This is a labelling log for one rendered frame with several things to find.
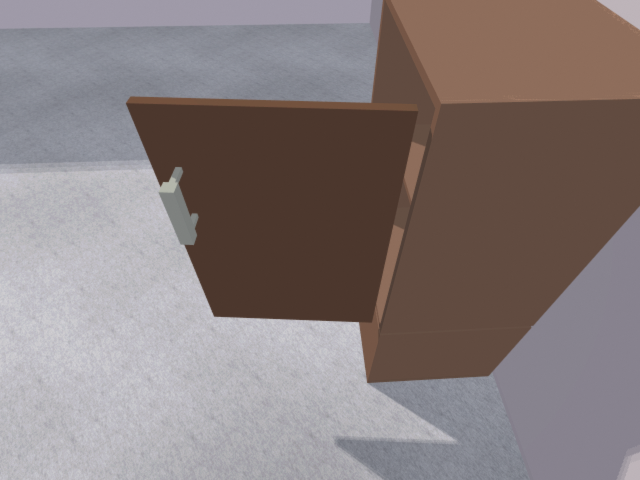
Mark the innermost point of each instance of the handle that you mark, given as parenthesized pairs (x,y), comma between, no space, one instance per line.
(176,208)

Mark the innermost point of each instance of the cupboard door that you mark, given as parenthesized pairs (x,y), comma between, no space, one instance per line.
(296,199)

